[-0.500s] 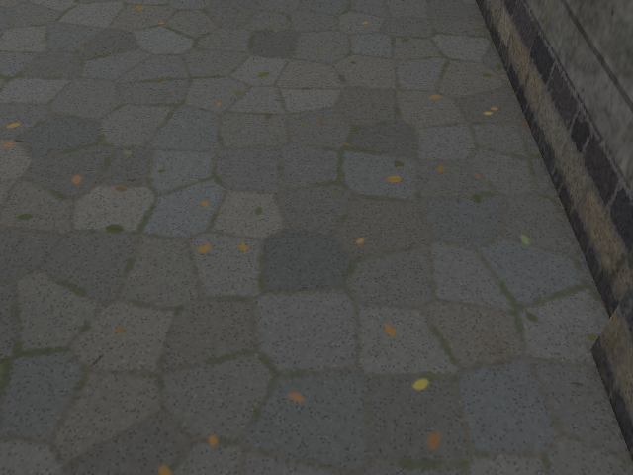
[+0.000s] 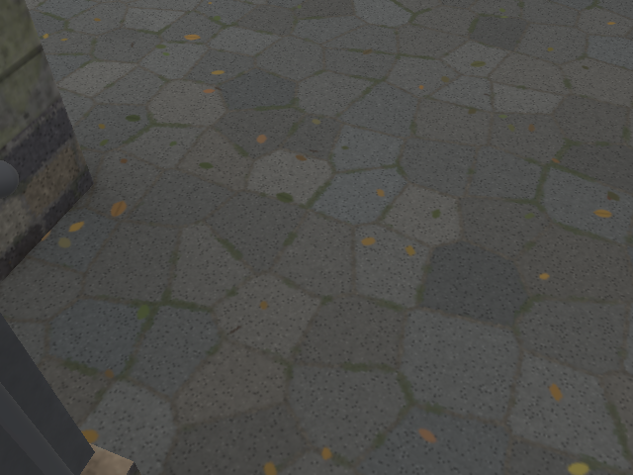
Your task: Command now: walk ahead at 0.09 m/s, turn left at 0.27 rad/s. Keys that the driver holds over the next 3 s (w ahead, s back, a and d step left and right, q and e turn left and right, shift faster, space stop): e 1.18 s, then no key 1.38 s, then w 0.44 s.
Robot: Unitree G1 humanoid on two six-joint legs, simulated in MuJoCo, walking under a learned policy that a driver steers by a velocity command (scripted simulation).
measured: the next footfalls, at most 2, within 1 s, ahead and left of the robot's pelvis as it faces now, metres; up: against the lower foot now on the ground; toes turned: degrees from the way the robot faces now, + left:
right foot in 0.28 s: +0.18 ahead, -0.18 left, -0.18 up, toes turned -5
left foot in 0.74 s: +0.26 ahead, +0.02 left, -0.18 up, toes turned -19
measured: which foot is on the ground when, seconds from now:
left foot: down 0.00-0.30, up 0.32-0.72, down 0.74-1.00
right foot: up 0.00-0.26, down 0.28-0.74, up 0.76-1.00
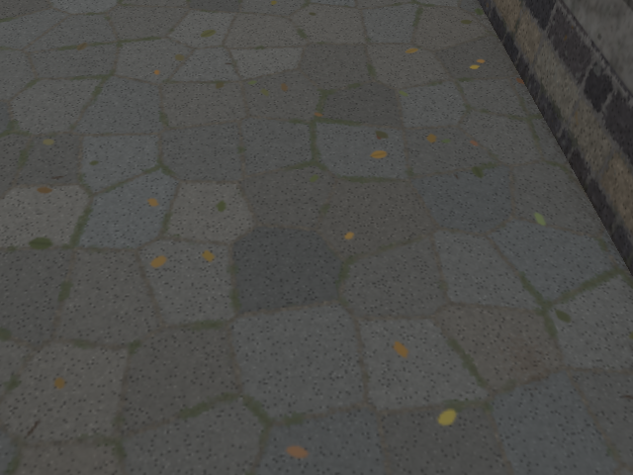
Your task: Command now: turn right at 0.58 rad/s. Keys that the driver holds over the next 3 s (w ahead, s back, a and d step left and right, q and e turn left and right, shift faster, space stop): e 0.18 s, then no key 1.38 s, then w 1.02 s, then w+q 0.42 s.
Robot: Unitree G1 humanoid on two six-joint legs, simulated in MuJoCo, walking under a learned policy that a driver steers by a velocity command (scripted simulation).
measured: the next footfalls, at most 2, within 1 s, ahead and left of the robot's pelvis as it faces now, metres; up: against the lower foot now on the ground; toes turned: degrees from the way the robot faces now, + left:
right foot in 0.42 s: +0.06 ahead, -0.16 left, +0.00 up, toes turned -17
left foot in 0.66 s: +0.09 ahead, +0.07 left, +0.00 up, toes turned -10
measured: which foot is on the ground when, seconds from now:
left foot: down 0.00-0.42, up 0.44-0.64, down 0.66-1.00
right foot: up 0.00-0.40, down 0.42-1.00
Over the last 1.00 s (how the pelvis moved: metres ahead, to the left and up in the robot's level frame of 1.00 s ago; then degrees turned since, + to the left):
0.18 -0.02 -0.11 -27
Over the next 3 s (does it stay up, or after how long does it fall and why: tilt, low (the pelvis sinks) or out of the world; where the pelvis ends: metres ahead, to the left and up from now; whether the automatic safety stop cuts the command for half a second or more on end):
stays up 0.70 -0.15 -0.18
